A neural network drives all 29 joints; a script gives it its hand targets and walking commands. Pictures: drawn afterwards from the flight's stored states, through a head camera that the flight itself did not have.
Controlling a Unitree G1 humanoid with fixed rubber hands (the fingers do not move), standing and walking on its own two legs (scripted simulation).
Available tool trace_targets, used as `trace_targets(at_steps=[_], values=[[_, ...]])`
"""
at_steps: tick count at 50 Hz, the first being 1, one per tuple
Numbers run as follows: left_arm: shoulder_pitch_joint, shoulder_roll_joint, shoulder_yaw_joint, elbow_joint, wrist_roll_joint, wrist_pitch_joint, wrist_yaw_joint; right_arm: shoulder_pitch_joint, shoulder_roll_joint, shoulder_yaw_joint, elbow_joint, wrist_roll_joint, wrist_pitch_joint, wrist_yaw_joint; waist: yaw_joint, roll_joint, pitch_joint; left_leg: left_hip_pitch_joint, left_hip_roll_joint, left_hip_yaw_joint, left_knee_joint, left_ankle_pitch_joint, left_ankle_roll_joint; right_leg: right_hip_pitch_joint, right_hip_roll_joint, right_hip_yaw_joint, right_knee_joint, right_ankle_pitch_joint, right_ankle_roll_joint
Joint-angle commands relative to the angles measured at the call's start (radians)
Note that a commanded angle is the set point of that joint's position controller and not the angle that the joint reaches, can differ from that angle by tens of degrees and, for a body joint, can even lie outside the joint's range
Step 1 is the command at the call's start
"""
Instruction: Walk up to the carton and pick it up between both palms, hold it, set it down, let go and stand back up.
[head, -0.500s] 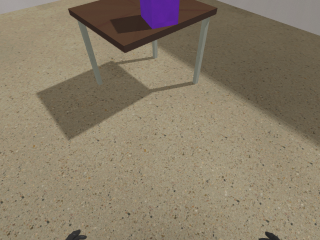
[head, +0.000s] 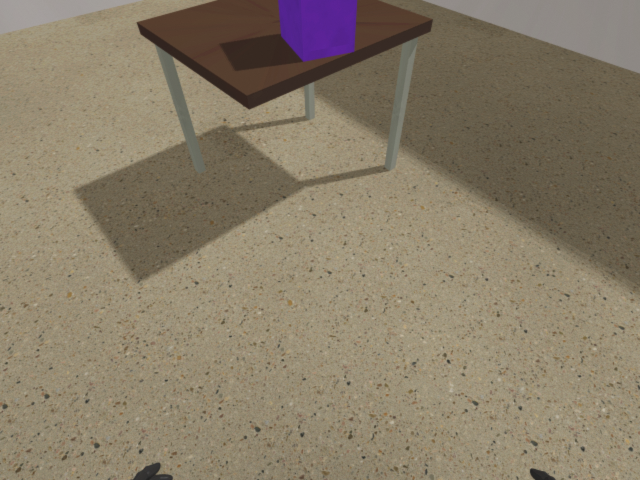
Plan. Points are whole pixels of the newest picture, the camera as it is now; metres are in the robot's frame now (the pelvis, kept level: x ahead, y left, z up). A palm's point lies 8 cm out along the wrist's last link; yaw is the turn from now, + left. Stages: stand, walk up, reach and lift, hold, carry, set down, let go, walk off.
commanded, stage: walk up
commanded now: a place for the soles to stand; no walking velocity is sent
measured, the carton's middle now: out of the picture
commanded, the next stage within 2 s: none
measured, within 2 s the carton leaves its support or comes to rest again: neither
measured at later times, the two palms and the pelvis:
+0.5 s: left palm (98, 471) +0.16 +0.34 -0.14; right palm out of the picture +0.07 -0.30 -0.08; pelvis +0.08 +0.03 -0.01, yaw +4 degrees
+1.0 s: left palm (171, 346) +0.33 +0.27 -0.10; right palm (532, 301) +0.42 -0.34 -0.11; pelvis +0.31 -0.04 +0.00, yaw +10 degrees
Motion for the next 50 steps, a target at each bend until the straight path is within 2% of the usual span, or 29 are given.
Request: trace_targets(at_steps=[1, 3, 4, 5, 6, 7, 12, 13, 14, 15, 16, 17, 18, 19, 22, 29, 30, 31, 34, 35, 37, 38, 39, 40, 42, 43, 44, 46, 50], values=[[-0.038, 0.388, 0.152, -0.081, 0.072, -0.041, -0.046, 0.084, -0.39, -0.13, -0.057, -0.021, -0.051, 0.034, 0.01, -0.035, -0.107, -0.141, 0.129, -0.322, -0.18, -0.578, 0.102, 0.113, -0.079, 0.076, -0.07, -0.657, -0.093], [0.016, 0.362, 0.167, -0.079, 0.079, -0.032, -0.054, -0.019, -0.366, -0.131, -0.106, -0.031, -0.039, 0.036, 0.086, -0.055, -0.013, -0.436, 0.043, -0.189, -0.151, -0.47, 0.02, 0.268, -0.109, 0.112, -0.172, -0.745, -0.113], [0.063, 0.414, 0.178, -0.051, 0.068, -0.033, -0.057, -0.08, -0.336, -0.118, -0.135, -0.025, -0.038, 0.035, 0.112, -0.16, 0.021, -0.513, -0.01, -0.069, 0.03, -0.385, 0.0, 0.293, -0.218, 0.218, -0.3, -0.817, -0.146], [0.024, 0.425, 0.19, -0.066, 0.07, -0.041, -0.047, -0.008, -0.287, -0.112, -0.124, -0.028, -0.038, 0.033, 0.072, -0.319, -0.001, -0.481, -0.039, 0.071, 0.396, -0.211, 0.022, 0.277, -0.36, 0.366, -0.407, -0.731, -0.207], [-0.081, 0.422, 0.189, -0.106, 0.058, -0.045, -0.043, 0.08, -0.289, -0.123, -0.105, -0.033, -0.03, 0.04, 0.011, -0.294, -0.045, -0.407, 0.056, 0.048, 0.483, -0.19, 0.022, 0.22, -0.408, 0.329, -0.424, -0.638, -0.219], [-0.055, 0.425, 0.193, -0.107, 0.068, -0.046, -0.038, 0.141, -0.292, -0.12, -0.084, -0.031, -0.031, 0.051, -0.005, -0.212, -0.066, -0.345, 0.057, 0.072, 0.465, -0.218, 0.031, 0.278, -0.372, 0.3, -0.404, -0.593, -0.222], [-0.124, 0.373, 0.167, -0.114, 0.082, -0.038, -0.047, 0.166, -0.287, -0.126, -0.093, -0.008, -0.057, 0.069, 0.005, -0.169, -0.148, -0.223, 0.093, 0.05, 0.185, -0.226, 0.028, 0.383, -0.269, 0.093, -0.152, -0.258, -0.202], [-0.157, 0.375, 0.158, -0.121, 0.082, -0.032, -0.05, 0.241, -0.287, -0.127, -0.076, 0.005, -0.061, 0.064, -0.047, -0.19, -0.193, -0.085, 0.088, 0.057, 0.085, -0.106, 0.04, 0.31, -0.247, 0.014, -0.103, -0.309, -0.171], [-0.21, 0.359, 0.144, -0.143, 0.085, -0.022, -0.048, 0.344, -0.278, -0.134, -0.021, 0.003, -0.062, 0.05, -0.112, -0.076, -0.189, 0.078, 0.062, 0.038, -0.034, 0.006, 0.057, 0.158, -0.187, -0.031, 0.033, -0.4, -0.133], [-0.214, 0.301, 0.12, -0.126, 0.077, -0.002, -0.053, 0.434, -0.302, -0.154, 0.01, -0.005, -0.066, 0.034, -0.149, 0.098, -0.167, 0.269, 0.03, -0.042, -0.131, -0.083, 0.063, -0.058, -0.102, -0.083, 0.264, -0.374, -0.104], [-0.2, 0.259, 0.112, -0.143, 0.065, 0.002, -0.061, 0.485, -0.386, -0.172, 0.013, -0.036, -0.066, 0.01, -0.159, 0.198, -0.077, 0.324, 0.153, -0.368, -0.224, -0.313, 0.092, -0.317, 0.009, -0.089, 0.515, -0.364, -0.054], [-0.204, 0.227, 0.095, -0.154, 0.054, 0.003, -0.063, 0.39, -0.429, -0.164, -0.015, -0.041, -0.064, 0.001, -0.088, 0.217, 0.027, 0.268, 0.29, -0.755, -0.359, -0.567, 0.145, -0.567, 0.067, -0.005, 0.645, -0.381, -0.027], [-0.218, 0.314, 0.123, -0.152, 0.054, 0.008, -0.069, 0.269, -0.448, -0.167, -0.048, -0.039, -0.061, 0.002, -0.033, 0.025, 0.153, 0.063, 0.304, -0.768, -0.4, -0.808, 0.204, -0.515, -0.024, 0.091, 0.624, -0.321, -0.033], [-0.196, 0.353, 0.111, -0.149, 0.054, 0.004, -0.075, 0.198, -0.471, -0.178, -0.082, -0.016, -0.073, -0.002, -0.022, 0.099, 0.212, -0.015, 0.355, -0.825, -0.47, -0.893, 0.244, -0.52, -0.039, 0.105, 0.567, -0.324, -0.036], [-0.175, 0.379, 0.118, -0.075, 0.034, -0.008, -0.091, 0.155, -0.38, -0.135, -0.103, -0.007, -0.092, 0.014, 0.016, 0.166, 0.396, -0.179, 0.287, -0.598, -0.472, -0.667, 0.209, -0.406, -0.088, 0.085, 0.465, -0.161, -0.003], [-0.252, 0.345, 0.124, -0.114, 0.043, -0.01, -0.101, 0.289, -0.362, -0.146, -0.089, -0.007, -0.11, 0.004, -0.042, 0.117, 0.211, 0.155, 0.254, -0.542, -0.375, -0.401, 0.225, -0.407, -0.088, 0.085, 0.371, -0.13, -0.003], [-0.229, 0.362, 0.12, -0.127, 0.036, -0.011, -0.099, 0.273, -0.398, -0.15, -0.112, -0.003, -0.109, 0.002, -0.043, 0.215, 0.205, 0.174, 0.251, -0.466, -0.358, -0.371, 0.237, -0.409, -0.091, 0.06, 0.33, -0.128, 0.004], [-0.233, 0.36, 0.128, -0.117, 0.045, -0.012, -0.098, 0.286, -0.38, -0.145, -0.113, -0.004, -0.11, 0.0, -0.042, 0.14, 0.258, 0.162, 0.266, -0.506, -0.35, -0.34, 0.237, -0.411, -0.081, 0.074, 0.331, -0.124, -0.001], [-0.279, 0.328, 0.118, -0.164, 0.043, -0.034, -0.096, 0.299, -0.389, -0.149, -0.125, 0.004, -0.107, -0.009, -0.059, 0.182, 0.217, 0.227, 0.27, -0.408, -0.217, 0.062, 0.223, -0.331, -0.076, 0.067, 0.146, -0.194, -0.024], [-0.24, 0.318, 0.109, -0.148, 0.039, -0.044, -0.091, 0.293, -0.369, -0.148, -0.117, 0.004, -0.116, -0.012, -0.033, 0.148, 0.185, 0.252, 0.301, -0.455, -0.171, 0.164, 0.211, -0.327, -0.094, 0.115, 0.129, -0.161, -0.014], [0.021, 0.369, 0.136, -0.068, 0.039, -0.076, -0.073, 0.181, -0.335, -0.133, -0.155, 0.012, -0.106, -0.016, 0.104, 0.052, 0.116, -0.02, 0.14, -0.209, 0.214, 0.301, 0.079, 0.183, -0.078, 0.098, -0.137, 0.016, -0.026], [0.225, 0.465, 0.184, -0.011, 0.053, -0.081, -0.056, 0.238, -0.208, -0.095, -0.163, 0.015, -0.109, -0.012, 0.17, -0.189, -0.039, -0.213, 0.015, -0.101, 0.553, 0.062, 0.029, 0.478, -0.267, 0.309, -0.205, -0.072, -0.012], [0.225, 0.484, 0.176, -0.011, 0.04, -0.078, -0.041, 0.242, -0.195, -0.088, -0.149, 0.03, -0.096, -0.022, 0.136, -0.217, -0.049, -0.385, -0.077, -0.073, 0.628, -0.227, 0.021, 0.579, -0.401, 0.518, -0.306, -0.133, -0.006], [0.21, 0.496, 0.183, -0.024, 0.031, -0.076, -0.031, 0.234, -0.269, -0.095, -0.147, 0.032, -0.09, -0.026, 0.144, -0.086, -0.051, -0.45, -0.05, -0.07, 0.709, -0.257, 0.016, 0.657, -0.462, 0.562, -0.294, 0.029, -0.071], [0.143, 0.425, 0.161, -0.051, 0.039, -0.07, -0.026, 0.208, -0.273, -0.083, -0.113, 0.034, -0.091, -0.023, 0.094, -0.026, -0.038, -0.418, -0.002, -0.079, 0.757, -0.19, 0.026, 0.565, -0.386, 0.408, -0.216, 0.353, -0.021], [0.123, 0.385, 0.156, -0.056, 0.043, -0.068, -0.021, 0.213, -0.284, -0.093, -0.103, 0.025, -0.087, -0.019, 0.071, -0.037, -0.067, -0.445, 0.014, -0.06, 0.784, -0.158, 0.038, 0.567, -0.309, 0.267, -0.162, 0.583, 0.063], [0.135, 0.387, 0.149, -0.054, 0.041, -0.07, -0.015, 0.179, -0.272, -0.091, -0.121, 0.027, -0.076, -0.015, 0.097, -0.089, -0.066, -0.417, 0.016, -0.102, 0.774, -0.15, 0.025, 0.541, -0.288, 0.185, -0.14, 0.671, 0.056], [0.081, 0.318, 0.131, -0.07, 0.049, -0.056, -0.014, 0.224, -0.273, -0.092, -0.119, 0.031, -0.058, -0.006, 0.03, -0.082, -0.029, -0.401, 0.034, -0.032, 0.704, -0.08, 0.037, 0.437, -0.217, 0.043, -0.16, 0.647, 0.056], [0.047, 0.308, 0.127, -0.08, 0.052, -0.042, -0.021, 0.126, -0.21, -0.067, -0.131, 0.035, -0.042, 0.006, 0.04, -0.079, 0.028, -0.323, 0.017, 0.046, 0.415, -0.004, 0.024, 0.323, -0.146, -0.112, -0.227, 0.582, 0.104]])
